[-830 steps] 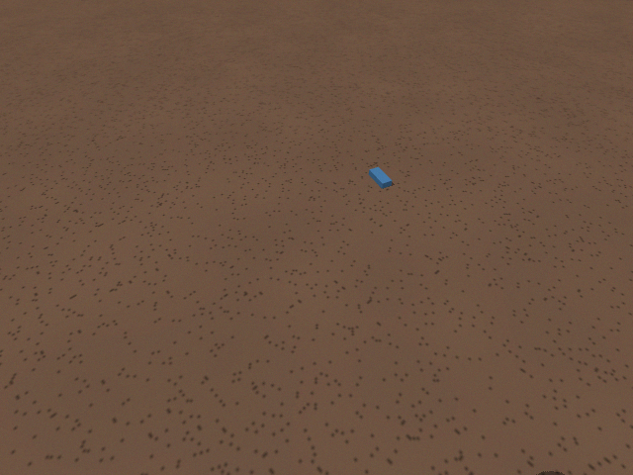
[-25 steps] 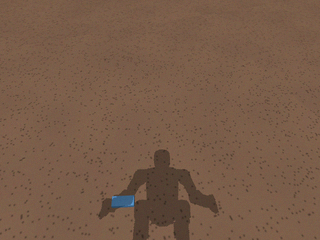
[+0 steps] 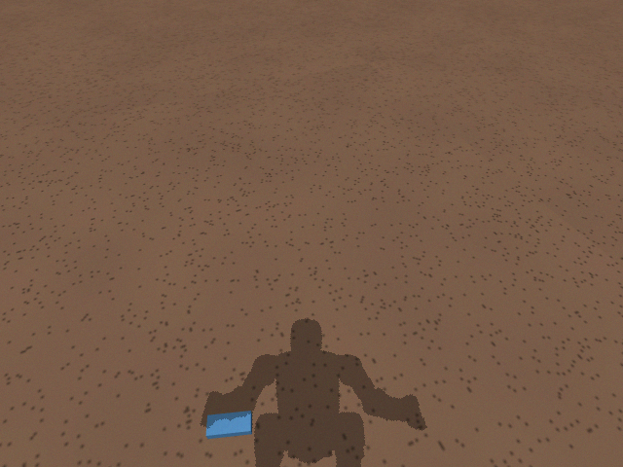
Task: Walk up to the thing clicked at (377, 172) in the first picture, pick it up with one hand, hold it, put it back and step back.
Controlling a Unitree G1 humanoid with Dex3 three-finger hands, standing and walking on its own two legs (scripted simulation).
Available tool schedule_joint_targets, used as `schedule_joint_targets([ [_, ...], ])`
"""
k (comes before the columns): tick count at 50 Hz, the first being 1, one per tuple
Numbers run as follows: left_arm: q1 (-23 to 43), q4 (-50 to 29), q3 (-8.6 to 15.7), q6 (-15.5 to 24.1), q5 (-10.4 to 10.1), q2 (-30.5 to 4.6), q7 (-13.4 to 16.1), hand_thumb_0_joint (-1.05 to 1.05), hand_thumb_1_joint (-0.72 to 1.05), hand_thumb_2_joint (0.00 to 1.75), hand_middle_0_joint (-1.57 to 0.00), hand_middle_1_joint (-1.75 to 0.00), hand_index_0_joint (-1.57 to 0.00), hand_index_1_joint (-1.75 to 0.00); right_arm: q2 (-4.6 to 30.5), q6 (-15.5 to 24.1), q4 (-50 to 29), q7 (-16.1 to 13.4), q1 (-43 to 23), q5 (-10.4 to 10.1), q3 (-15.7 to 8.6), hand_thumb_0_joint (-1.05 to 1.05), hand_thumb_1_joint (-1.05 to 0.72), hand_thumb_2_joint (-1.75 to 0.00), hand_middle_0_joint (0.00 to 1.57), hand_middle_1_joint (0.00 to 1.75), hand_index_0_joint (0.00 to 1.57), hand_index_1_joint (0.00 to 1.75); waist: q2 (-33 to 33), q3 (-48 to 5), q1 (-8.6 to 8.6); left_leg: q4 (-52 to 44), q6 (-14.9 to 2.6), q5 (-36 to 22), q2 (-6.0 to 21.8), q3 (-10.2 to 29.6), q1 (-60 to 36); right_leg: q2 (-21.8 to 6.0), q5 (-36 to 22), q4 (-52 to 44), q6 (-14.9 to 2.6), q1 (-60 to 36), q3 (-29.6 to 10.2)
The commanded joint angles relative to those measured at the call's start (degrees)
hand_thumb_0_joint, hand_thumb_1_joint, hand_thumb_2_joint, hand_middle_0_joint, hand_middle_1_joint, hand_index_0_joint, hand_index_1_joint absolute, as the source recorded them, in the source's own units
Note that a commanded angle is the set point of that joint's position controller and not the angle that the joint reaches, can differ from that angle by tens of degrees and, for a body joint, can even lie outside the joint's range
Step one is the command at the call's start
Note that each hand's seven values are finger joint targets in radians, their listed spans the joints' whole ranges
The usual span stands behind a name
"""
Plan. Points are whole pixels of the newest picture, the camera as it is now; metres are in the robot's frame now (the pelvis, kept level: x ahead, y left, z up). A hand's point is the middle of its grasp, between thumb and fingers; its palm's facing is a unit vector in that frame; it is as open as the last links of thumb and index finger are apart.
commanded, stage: walk up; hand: left
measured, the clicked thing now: (229, 424) +0.41 +0.25 -0.76
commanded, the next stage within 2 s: stand in 0.54 s
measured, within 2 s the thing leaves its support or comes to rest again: neither
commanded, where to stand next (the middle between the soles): +0.02 -0.01 m, yaw +2 degrees
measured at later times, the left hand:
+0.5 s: hand out of the picture +0.08 +0.24 -0.15, palm faces -0.02 -0.95 -0.33, open 7.4 cm
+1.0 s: hand out of the picture +0.08 +0.26 -0.15, palm faces -0.02 -0.93 -0.36, open 7.4 cm
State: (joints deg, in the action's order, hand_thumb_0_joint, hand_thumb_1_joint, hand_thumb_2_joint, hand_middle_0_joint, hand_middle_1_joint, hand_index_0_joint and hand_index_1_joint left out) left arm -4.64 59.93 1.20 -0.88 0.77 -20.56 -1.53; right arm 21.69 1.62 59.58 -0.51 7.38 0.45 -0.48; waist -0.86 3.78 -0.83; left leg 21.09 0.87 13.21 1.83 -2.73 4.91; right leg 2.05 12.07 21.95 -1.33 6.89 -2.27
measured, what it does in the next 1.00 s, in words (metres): stands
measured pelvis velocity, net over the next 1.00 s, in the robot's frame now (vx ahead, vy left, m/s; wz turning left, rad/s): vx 0.00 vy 0.00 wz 0.01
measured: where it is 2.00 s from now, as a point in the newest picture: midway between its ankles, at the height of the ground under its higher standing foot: outside the picture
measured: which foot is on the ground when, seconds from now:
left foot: down 0.00-1.00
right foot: down 0.00-1.00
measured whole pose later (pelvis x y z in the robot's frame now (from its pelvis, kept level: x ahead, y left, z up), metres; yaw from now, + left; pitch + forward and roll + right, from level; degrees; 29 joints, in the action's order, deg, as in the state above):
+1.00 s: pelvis +0.00 +0.00 +0.00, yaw +1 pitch -2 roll +0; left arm -5.7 64.2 -0.1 1.0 0.5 -20.4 -0.2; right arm 19.9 0.6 64.6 0.5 6.9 0.7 0.3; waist 0.8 3.1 -0.7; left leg 16.6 1.1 10.5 1.7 -2.1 3.7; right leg 1.9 9.6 17.5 -1.3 5.5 -1.7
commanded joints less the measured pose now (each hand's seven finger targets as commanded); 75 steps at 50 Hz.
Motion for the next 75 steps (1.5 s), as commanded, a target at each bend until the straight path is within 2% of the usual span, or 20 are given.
schedule_joint_targets([
  [1,2.27,-2.37,2.83,1.12,-0.19,-11.61,0.77,0.0,0.9,0.9,-0.2,-0.3,-0.2,-0.3,11.57,1.51,-2.87,-0.87,-2.22,0.12,-2.67,0.0,-0.9,-0.9,0.2,0.3,0.2,0.3,0.83,-4.88,0.58,-4.27,-2.36,-8.34,6.27,4.95,-0.35,-7.71,-12.72,-3.98,-1.77,-0.99,-6.61],
  [6,2.17,-1.54,2.95,1.23,-0.26,-11.67,0.76,0.0,0.9,0.9,-0.2,-0.3,-0.2,-0.3,11.41,1.43,-2.22,-0.8,-2.09,0.08,-2.58,0.0,-0.9,-0.9,0.2,0.3,0.2,0.3,-0.23,-5.52,0.65,-4.28,-2.35,-8.4,6.22,4.39,-2.43,-7.93,-13.12,-4.78,-1.68,-0.02,-7.17],
  [11,1.7,-0.87,3.13,1.25,-0.23,-11.77,0.9,0.0,0.9,0.9,-0.2,-0.3,-0.2,-0.3,11.37,1.14,-1.61,-0.83,-1.94,0.13,-2.81,0.0,-0.9,-0.9,0.2,0.3,0.2,0.3,-0.44,-4.68,0.52,-4.36,-2.27,-6.7,6.12,4.24,-2.36,-7.75,-10.94,-5.83,-1.54,0.93,-7.29],
  [18,1.02,-0.67,3.29,1.43,-0.09,-11.5,1.13,0.0,0.9,0.9,-0.2,-0.3,-0.2,-0.3,10.83,0.99,-1.12,-0.83,-1.65,0.1,-2.82,0.0,-0.9,-0.9,0.2,0.3,0.2,0.3,-0.73,-5.51,0.3,-3.69,-2.38,-7.72,6.17,3.67,-3.76,-7.91,-11.54,-6.23,-1.61,1.6,-7.5],
  [24,1.14,-0.38,3.39,1.37,-0.17,-11.47,1.17,0.0,0.9,0.9,-0.2,-0.3,-0.2,-0.3,10.74,1.02,-0.77,-0.84,-1.72,0.14,-2.75,0.0,-0.9,-0.9,0.2,0.3,0.2,0.3,0.39,-4.09,0.35,-4.46,-2.28,-7.97,6.42,3.9,-2.46,-7.43,-11.86,-5.95,-1.34,1.77,-7.25],
  [26,1.12,-0.44,3.25,1.32,-0.21,-11.24,1.11,0.0,0.9,0.9,-0.2,-0.3,-0.2,-0.3,10.73,1.12,-0.56,-0.88,-1.69,0.11,-2.66,0.0,-0.9,-0.9,0.2,0.3,0.2,0.3,0.56,-4.69,0.36,-4.7,-2.24,-8.47,6.56,3.93,-2.84,-7.36,-12.42,-5.64,-1.37,1.76,-7.34],
  [27,1.61,-0.19,2.39,2.09,-0.41,-10.91,1.36,0.0,0.9,0.9,-0.2,-0.3,-0.2,-0.3,9.75,0.64,0.16,-0.63,-2.04,0.31,-2.04,0.0,-0.9,-0.9,0.2,0.3,0.2,0.3,4.34,-4.39,0.21,-5.19,-1.93,-8.27,6.54,4.51,-1.17,-8.4,-13.12,-6.18,-0.87,-0.34,-7.28],
  [28,1.12,0.0,2.47,2.43,-0.42,-11.21,1.49,0.0,0.9,0.9,-0.2,-0.3,-0.2,-0.3,9.82,0.58,0.06,-0.55,-2.36,0.28,-2.11,0.0,-0.9,-0.9,0.2,0.3,0.2,0.3,4.03,-6.23,0.2,-4.98,-1.92,-10.77,6.77,4.51,-2.53,-8.67,-16.71,-5.44,-0.8,-1.64,-7.25],
  [30,1.16,0.57,2.3,2.62,-0.43,-11.77,1.66,0.0,0.9,0.9,-0.2,-0.3,-0.2,-0.3,9.65,0.35,0.46,-0.41,-2.41,0.15,-1.78,0.0,-0.9,-0.9,0.2,0.3,0.2,0.3,2.63,-4.7,0.48,-5.75,-1.71,-8.42,6.55,4.97,-1.75,-8.23,-13.88,-6.14,-0.49,-0.86,-6.69],
  [35,1.04,0.97,1.78,2.89,-0.36,-11.66,1.95,0.0,0.9,0.9,-0.2,-0.3,-0.2,-0.3,10.29,0.29,0.9,-0.23,-2.73,0.04,-1.86,0.0,-0.9,-0.9,0.2,0.3,0.2,0.3,0.81,-6.61,0.4,-5.56,-1.75,-11.61,6.68,5.01,-4.24,-8.57,-17.36,-5.94,-0.26,-1.46,-6.0],
  [37,1.67,1.0,1.68,2.94,-0.51,-11.8,2.03,0.0,0.9,0.9,-0.2,-0.3,-0.2,-0.3,10.14,0.13,1.42,-0.22,-2.18,0.08,-1.71,0.0,-0.9,-0.9,0.2,0.3,0.2,0.3,-0.12,-4.6,0.34,-6.11,-1.71,-9.37,6.51,5.19,-2.52,-8.43,-14.83,-6.59,-0.15,-0.59,-6.09],
  [41,1.8,1.07,1.35,3.03,-0.56,-11.71,2.07,0.0,0.9,0.9,-0.2,-0.3,-0.2,-0.3,10.23,0.1,1.62,0.02,-2.22,0.25,-1.75,0.0,-0.9,-0.9,0.2,0.3,0.2,0.3,0.5,-3.96,0.21,-6.57,-1.82,-7.82,6.52,5.54,-1.8,-8.56,-11.9,-7.17,-0.17,-0.28,-6.05],
  [43,1.14,1.11,1.32,3.04,-0.45,-11.72,2.13,0.0,0.9,0.9,-0.2,-0.3,-0.2,-0.3,10.44,0.16,1.5,0.02,-2.53,0.22,-1.88,0.0,-0.9,-0.9,0.2,0.3,0.2,0.3,0.54,-5.24,0.47,-6.35,-1.89,-8.91,6.66,5.63,-2.6,-8.64,-13.67,-6.71,-0.1,-0.75,-5.81],
  [49,1.4,1.12,1.12,3.04,-0.51,-11.85,2.13,0.0,0.9,0.9,-0.2,-0.3,-0.2,-0.3,10.06,0.23,1.88,0.11,-2.6,0.21,-1.8,0.0,-0.9,-0.9,0.2,0.3,0.2,0.3,0.53,-4.72,0.41,-6.83,-1.75,-8.92,6.57,5.92,-2.31,-8.56,-12.47,-6.69,-0.17,-0.53,-5.48],
  [54,1.0,1.05,0.88,3.2,-0.36,-11.95,2.2,0.0,0.9,0.9,-0.2,-0.3,-0.2,-0.3,10.29,0.17,1.96,0.11,-2.6,0.3,-1.96,0.0,-0.9,-0.9,0.2,0.3,0.2,0.3,0.69,-6.05,0.41,-6.11,-1.94,-10.55,6.6,5.87,-3.43,-8.91,-14.55,-6.55,-0.1,-0.56,-5.56],
  [55,0.96,1.17,0.89,3.1,-0.44,-12.1,2.26,0.0,0.9,0.9,-0.2,-0.3,-0.2,-0.3,10.13,0.06,2.07,0.12,-2.53,0.16,-1.93,0.0,-0.9,-0.9,0.2,0.3,0.2,0.3,0.35,-4.94,0.31,-6.49,-1.73,-9.56,6.4,6.02,-3.07,-8.58,-12.81,-6.82,-0.08,0.45,-5.33],
  [60,1.22,1.03,0.89,3.07,-0.48,-12.29,2.34,0.0,0.9,0.9,-0.2,-0.3,-0.2,-0.3,10.36,0.03,2.05,0.09,-2.39,0.36,-2.02,0.0,-0.9,-0.9,0.2,0.3,0.2,0.3,1.4,-5.54,0.1,-6.43,-2.01,-9.45,6.58,6.02,-2.64,-8.97,-12.79,-6.41,-0.34,-0.47,-5.71],
  [63,0.56,1.36,0.81,3.06,-0.54,-12.16,2.25,0.0,0.9,0.9,-0.2,-0.3,-0.2,-0.3,10.09,0.06,2.36,0.15,-2.28,0.23,-1.82,0.0,-0.9,-0.9,0.2,0.3,0.2,0.3,1.09,-4.03,0.37,-6.96,-1.96,-8.38,6.43,6.32,-1.44,-8.69,-11.14,-6.72,-0.2,-0.17,-5.59],
  [67,0.31,1.21,0.79,3.09,-0.33,-12.17,2.25,0.0,0.9,0.9,-0.2,-0.3,-0.2,-0.3,10.47,0.1,2.02,0.14,-2.76,0.19,-2.0,0.0,-0.9,-0.9,0.2,0.3,0.2,0.3,1.28,-5.31,0.42,-6.5,-2.15,-9.56,6.53,6.32,-2.74,-8.89,-12.76,-6.55,-0.22,-0.42,-5.6],
  [75,0.04,1.43,0.79,2.89,-0.4,-11.82,2.07,0.0,0.9,0.9,-0.2,-0.3,-0.2,-0.3,10.49,0.09,2.18,0.16,-2.17,0.22,-1.88,0.0,-0.9,-0.9,0.2,0.3,0.2,0.3,1.41,-3.27,0.55,-7.37,-2.17,-6.09,6.26,6.73,-0.47,-8.68,-8.43,-7.2,-0.26,0.02,-5.7],
])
